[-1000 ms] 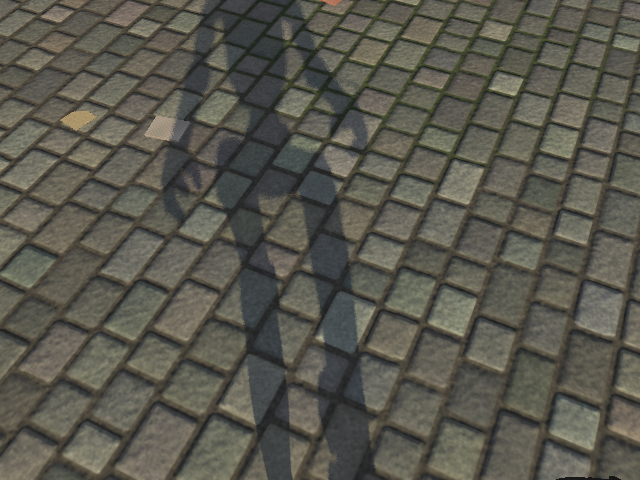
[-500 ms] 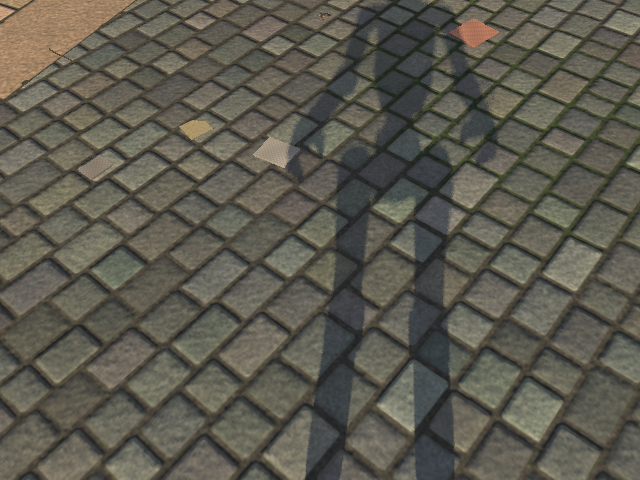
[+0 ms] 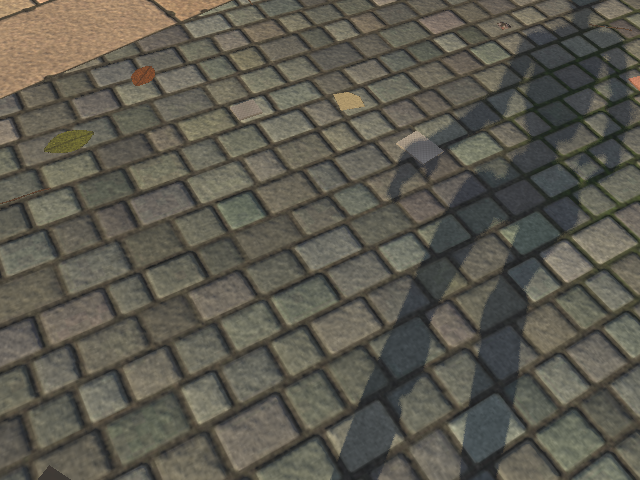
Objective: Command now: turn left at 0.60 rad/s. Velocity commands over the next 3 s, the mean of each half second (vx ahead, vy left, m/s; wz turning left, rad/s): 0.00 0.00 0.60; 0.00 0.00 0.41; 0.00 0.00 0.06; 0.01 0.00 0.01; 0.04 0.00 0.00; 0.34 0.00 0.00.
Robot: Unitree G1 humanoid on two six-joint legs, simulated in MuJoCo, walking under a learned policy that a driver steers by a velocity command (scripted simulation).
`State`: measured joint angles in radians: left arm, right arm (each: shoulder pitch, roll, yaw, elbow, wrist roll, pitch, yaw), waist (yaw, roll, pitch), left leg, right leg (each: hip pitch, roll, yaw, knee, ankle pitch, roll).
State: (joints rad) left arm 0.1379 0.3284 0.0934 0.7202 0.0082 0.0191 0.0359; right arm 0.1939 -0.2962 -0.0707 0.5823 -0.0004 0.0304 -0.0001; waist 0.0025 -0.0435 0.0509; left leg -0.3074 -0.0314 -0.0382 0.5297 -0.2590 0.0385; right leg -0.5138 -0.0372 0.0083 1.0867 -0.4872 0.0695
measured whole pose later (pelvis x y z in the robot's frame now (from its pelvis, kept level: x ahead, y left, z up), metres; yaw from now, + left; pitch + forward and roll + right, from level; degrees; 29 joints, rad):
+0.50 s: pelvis +0.00 -0.03 +0.00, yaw +18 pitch +1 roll +0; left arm 0.14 0.26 0.07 0.69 0.01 0.00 0.02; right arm 0.19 -0.37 -0.11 0.62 0.02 0.06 -0.02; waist 0.00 0.05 0.05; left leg -0.51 -0.08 -0.12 1.13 -0.46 -0.08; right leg -0.24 0.00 -0.01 0.46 -0.24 -0.01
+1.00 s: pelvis -0.02 +0.03 +0.01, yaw +29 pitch +0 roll -1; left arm 0.17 0.32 0.08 0.76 0.00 0.04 0.02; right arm 0.15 -0.24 -0.03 0.64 -0.01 0.01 -0.01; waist 0.01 -0.04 0.05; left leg -0.23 -0.04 -0.02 0.45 -0.22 0.05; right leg -0.42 -0.05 0.01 0.91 -0.38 0.09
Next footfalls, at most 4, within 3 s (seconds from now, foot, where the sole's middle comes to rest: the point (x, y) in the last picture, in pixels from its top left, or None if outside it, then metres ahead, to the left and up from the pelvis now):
0.34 right None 0.08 -0.12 -0.77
0.76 left None -0.03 0.13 -0.77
1.14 right None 0.08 -0.09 -0.77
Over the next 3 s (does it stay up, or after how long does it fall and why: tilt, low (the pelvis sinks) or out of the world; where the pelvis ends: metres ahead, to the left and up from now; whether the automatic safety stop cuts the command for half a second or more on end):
stays up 0.15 0.10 0.00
